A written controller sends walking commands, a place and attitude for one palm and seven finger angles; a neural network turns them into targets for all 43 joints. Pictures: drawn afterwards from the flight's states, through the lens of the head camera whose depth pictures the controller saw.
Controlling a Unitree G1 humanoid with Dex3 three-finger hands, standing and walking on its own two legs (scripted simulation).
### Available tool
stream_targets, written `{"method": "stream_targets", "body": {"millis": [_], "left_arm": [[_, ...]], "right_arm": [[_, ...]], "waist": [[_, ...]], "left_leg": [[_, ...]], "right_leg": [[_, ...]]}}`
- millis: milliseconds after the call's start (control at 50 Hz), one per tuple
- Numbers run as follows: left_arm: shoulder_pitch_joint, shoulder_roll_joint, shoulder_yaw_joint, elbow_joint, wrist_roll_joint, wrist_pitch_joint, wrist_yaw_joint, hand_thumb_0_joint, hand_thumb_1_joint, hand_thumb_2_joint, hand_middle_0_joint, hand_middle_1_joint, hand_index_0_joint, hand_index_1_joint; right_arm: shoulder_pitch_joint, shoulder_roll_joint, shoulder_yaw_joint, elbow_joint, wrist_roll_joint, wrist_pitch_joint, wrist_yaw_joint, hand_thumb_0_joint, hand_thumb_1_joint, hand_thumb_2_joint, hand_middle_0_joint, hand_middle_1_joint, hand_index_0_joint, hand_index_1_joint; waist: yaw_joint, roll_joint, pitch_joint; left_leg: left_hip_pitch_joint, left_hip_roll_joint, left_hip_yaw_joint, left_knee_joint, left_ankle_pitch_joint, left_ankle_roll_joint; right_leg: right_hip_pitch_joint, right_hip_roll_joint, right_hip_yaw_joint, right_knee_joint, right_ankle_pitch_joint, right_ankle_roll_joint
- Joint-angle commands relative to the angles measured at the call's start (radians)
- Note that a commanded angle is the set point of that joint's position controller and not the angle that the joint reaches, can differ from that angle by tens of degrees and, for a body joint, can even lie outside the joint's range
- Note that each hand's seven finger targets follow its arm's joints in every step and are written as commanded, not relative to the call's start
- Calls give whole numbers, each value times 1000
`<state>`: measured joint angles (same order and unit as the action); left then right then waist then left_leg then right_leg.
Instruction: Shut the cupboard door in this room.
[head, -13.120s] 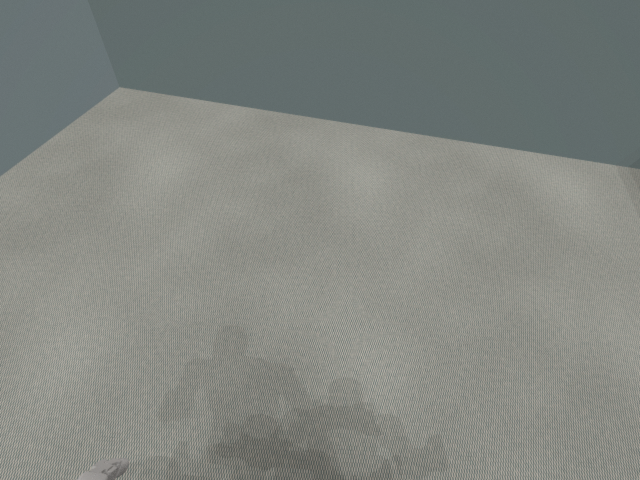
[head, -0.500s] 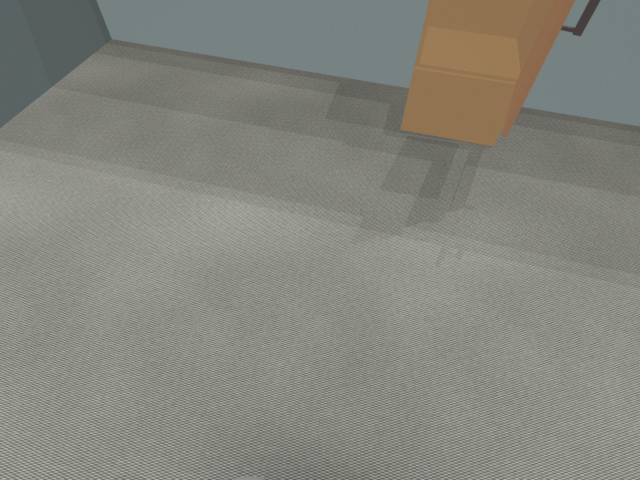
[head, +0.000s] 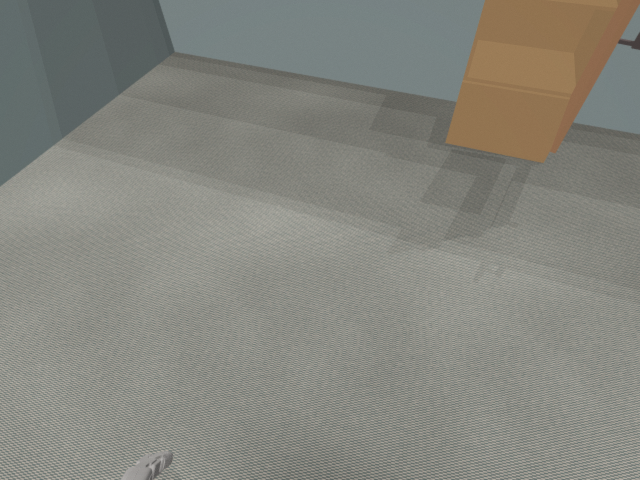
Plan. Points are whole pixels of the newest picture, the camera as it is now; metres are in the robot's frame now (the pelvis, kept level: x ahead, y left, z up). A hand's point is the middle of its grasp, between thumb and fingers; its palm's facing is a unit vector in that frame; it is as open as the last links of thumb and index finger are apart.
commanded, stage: turn or walk to find it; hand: left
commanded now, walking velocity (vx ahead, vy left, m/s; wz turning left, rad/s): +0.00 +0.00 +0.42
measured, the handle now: out of the picture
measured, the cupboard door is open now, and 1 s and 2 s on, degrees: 80 80 80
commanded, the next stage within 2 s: none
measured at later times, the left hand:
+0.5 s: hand out of the picture -0.05 +0.20 -0.17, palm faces +0.30 -0.92 -0.25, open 7.3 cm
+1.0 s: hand out of the picture -0.01 +0.22 -0.15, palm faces +0.41 -0.87 -0.28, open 7.4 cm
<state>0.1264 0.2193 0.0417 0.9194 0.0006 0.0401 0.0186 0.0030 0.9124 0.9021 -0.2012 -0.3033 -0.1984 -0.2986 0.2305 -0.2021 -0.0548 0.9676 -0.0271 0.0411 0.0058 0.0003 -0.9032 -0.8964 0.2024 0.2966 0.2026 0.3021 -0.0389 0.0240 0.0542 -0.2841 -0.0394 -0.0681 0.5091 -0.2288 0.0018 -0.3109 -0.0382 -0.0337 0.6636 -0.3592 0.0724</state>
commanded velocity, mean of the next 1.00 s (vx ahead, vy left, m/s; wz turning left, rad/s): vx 0.00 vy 0.00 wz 0.42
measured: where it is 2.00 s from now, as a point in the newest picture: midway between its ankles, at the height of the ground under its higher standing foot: outside the picture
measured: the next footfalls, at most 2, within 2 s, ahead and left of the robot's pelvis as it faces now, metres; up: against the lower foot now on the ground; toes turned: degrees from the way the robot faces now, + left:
right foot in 0.02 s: +0.04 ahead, -0.12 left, +0.00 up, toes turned -2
left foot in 0.52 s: -0.03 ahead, +0.12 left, +0.00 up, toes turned +20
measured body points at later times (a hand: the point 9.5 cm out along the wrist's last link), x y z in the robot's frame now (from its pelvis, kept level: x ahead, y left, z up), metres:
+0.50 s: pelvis -0.02 +0.00 +0.00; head +0.01 +0.01 +0.45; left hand -0.06 +0.25 -0.15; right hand +0.11 -0.24 -0.15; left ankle -0.07 +0.11 -0.72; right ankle +0.00 -0.12 -0.73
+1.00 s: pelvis -0.04 -0.01 +0.00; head +0.00 -0.02 +0.45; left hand -0.04 +0.27 -0.13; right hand +0.10 -0.22 -0.16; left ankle -0.07 +0.11 -0.73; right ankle +0.01 -0.12 -0.72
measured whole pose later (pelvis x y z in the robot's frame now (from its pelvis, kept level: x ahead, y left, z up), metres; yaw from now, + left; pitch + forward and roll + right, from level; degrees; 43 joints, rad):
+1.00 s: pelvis -0.04 -0.01 +0.00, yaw +25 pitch +0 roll +1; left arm 0.13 0.22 0.04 0.93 0.00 0.05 0.02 0.00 0.91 0.90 -0.20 -0.30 -0.20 -0.30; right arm 0.23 -0.20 -0.05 0.97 -0.03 0.04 0.00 0.00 -0.90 -0.90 0.20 0.30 0.20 0.30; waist -0.04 0.02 0.06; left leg -0.27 -0.04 -0.07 0.49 -0.22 0.00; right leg -0.33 -0.04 -0.03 0.71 -0.39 0.08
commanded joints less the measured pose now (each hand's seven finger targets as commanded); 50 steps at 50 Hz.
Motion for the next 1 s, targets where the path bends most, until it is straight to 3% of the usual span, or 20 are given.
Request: {"method": "stream_targets", "body": {"millis": [0, 20, 40, 60, 100, 160, 380, 420, 460, 480, 500, 520, 540, 560, 600, 640, 700, 860, 940, 980], "left_arm": [[176, 235, 57, -29, 27, -52, 19, 0, 900, 900, -200, -300, -200, -300], [171, 252, 53, -48, 19, -45, 19, 0, 900, 900, -200, -300, -200, -300], [109, 212, 50, -65, 17, -44, 20, 0, 900, 900, -200, -300, -200, -300], [43, 186, 51, -76, 14, -42, 24, 0, 900, 900, -200, -300, -200, -300], [-9, 135, 32, -90, 12, -48, 17, 0, 900, 900, -200, -300, -200, -300], [40, 117, 27, -70, 13, -57, 16, 0, 900, 900, -200, -300, -200, -300], [173, 186, 50, -2, 31, -47, 14, 0, 900, 900, -200, -300, -200, -300], [171, 198, 53, 6, 30, -43, 12, 0, 900, 900, -200, -300, -200, -300], [133, 196, 54, 8, 23, -38, 12, 0, 900, 900, -200, -300, -200, -300], [125, 180, 53, 3, 13, -31, 10, 0, 900, 900, -200, -300, -200, -300], [147, 125, 43, -20, 6, -22, 5, 0, 900, 900, -200, -300, -200, -300], [90, 80, 21, -53, 11, -15, 6, 0, 900, 900, -200, -300, -200, -300], [63, 106, 28, -55, 14, -7, 7, 0, 900, 900, -200, -300, -200, -300], [49, 96, 31, -38, 19, 2, 8, 0, 900, 900, -200, -300, -200, -300], [45, 115, 40, -16, 18, 0, -4, 0, 900, 900, -200, -300, -200, -300], [82, 110, 38, 1, 17, -6, -10, 0, 900, 900, -200, -300, -200, -300], [80, 112, 35, -1, 16, -7, -6, 0, 900, 900, -200, -300, -200, -300], [-11, 90, 26, -58, 10, -9, 2, 0, 900, 900, -200, -300, -200, -300], [48, 78, 24, -52, 1, -21, 4, 0, 900, 900, -200, -300, -200, -300], [121, 103, 32, -34, 3, -36, 6, 0, 900, 900, -200, -300, -200, -300]], "right_arm": [[-10, -76, -34, -103, 20, -21, -5, 0, -900, -900, 200, 300, 200, 300], [-46, -122, -47, -116, 12, -11, -9, 0, -900, -900, 200, 300, 200, 300], [-31, -131, -55, -99, 7, 2, -4, 0, -900, -900, 200, 300, 200, 300], [-3, -126, -58, -78, 5, 13, -1, 0, -900, -900, 200, 300, 200, 300], [34, -120, -55, -40, 0, 18, 10, 0, -900, -900, 200, 300, 200, 300], [50, -107, -51, -26, 5, 20, 13, 0, -900, -900, 200, 300, 200, 300], [-95, -77, -18, -61, 18, 2, 7, 0, -900, -900, 200, 300, 200, 300], [-80, -78, -14, -61, 21, -6, 4, 0, -900, -900, 200, 300, 200, 300], [-19, -91, -17, -48, 20, -14, 4, 0, -900, -900, 200, 300, 200, 300], [23, -125, -23, -36, 18, -24, 5, 0, -900, -900, 200, 300, 200, 300], [48, -221, -45, -42, 9, -34, 1, 0, -900, -900, 200, 300, 200, 300], [94, -286, -60, -33, 10, -26, -7, 0, -900, -900, 200, 300, 200, 300], [84, -280, -56, -27, 6, -18, -8, 0, -900, -900, 200, 300, 200, 300], [41, -243, -47, -33, 4, -23, -17, 0, -900, -900, 200, 300, 200, 300], [-45, -201, -30, -59, 4, -24, -25, 0, -900, -900, 200, 300, 200, 300], [-49, -192, -25, -64, 9, -34, -25, 0, -900, -900, 200, 300, 200, 300], [-16, -189, -29, -63, 14, -39, -24, 0, -900, -900, 200, 300, 200, 300], [28, -191, -45, -62, 2, -28, -19, 0, -900, -900, 200, 300, 200, 300], [-5, -194, -50, -71, 0, -21, -18, 0, -900, -900, 200, 300, 200, 300], [-19, -172, -51, -74, 10, -21, -14, 0, -900, -900, 200, 300, 200, 300]], "waist": [[88, -309, -136], [101, -283, -95], [68, -189, -59], [37, -215, -32], [7, -160, 20], [16, -180, -5], [95, -210, -67], [86, -215, -95], [42, -191, -110], [12, -95, -130], [1, 180, -152], [-28, 298, -122], [-26, 195, -109], [-13, 249, -80], [17, 178, -8], [36, 141, -41], [28, 110, -77], [-4, 133, -70], [28, 142, -95], [68, 84, -129]], "left_leg": [[-311, -16, -4, 254, -225, -26], [-291, -8, -10, 456, -371, -30], [-269, 15, -43, 585, -306, -26], [-281, 30, -39, 647, -265, -27], [-273, 55, -7, 717, -151, -44], [-279, 61, 17, 714, -96, -66], [-158, 80, 123, 296, -239, -71], [-96, 67, 145, 195, -214, -59], [37, 70, 152, 10, -60, -48], [169, 98, 117, -115, 83, -35], [307, 305, -166, -172, 312, 51], [283, 447, -299, -193, 577, 155], [210, 458, -239, -182, 460, 196], [149, 389, -216, -212, 374, 167], [112, 311, -155, -210, 328, 136], [173, 267, -100, -191, 434, 122], [211, 262, -98, -184, 483, 129], [184, 279, -220, -167, 403, 172], [86, 241, -252, -110, 426, 151], [-25, 180, -223, -32, 297, 90]], "right_leg": [[387, -357, 335, -375, 248, -124], [212, -463, 391, -396, 292, -219], [112, -415, 315, -420, 161, -235], [74, -376, 281, -440, 72, -211], [46, -284, 140, -415, 126, -170], [113, -256, 51, -386, 254, -161], [249, -332, -1, -276, 543, -223], [255, -334, -12, -235, 586, -214], [185, -315, -61, -159, 503, -160], [92, -278, -111, -56, 399, -108], [-131, -150, -168, 137, 70, -28], [-245, -77, -117, 297, -303, 4], [-205, -91, -51, 390, -278, -15], [-223, -101, -10, 415, -218, -14], [-245, -90, 4, 464, -89, -6], [-248, -75, -1, 472, -32, 5], [-240, -70, 7, 457, -8, 21], [-183, -40, 16, 243, -92, 17], [5, 6, -8, -19, -31, -3], [206, -14, -4, -262, 167, -11]]}}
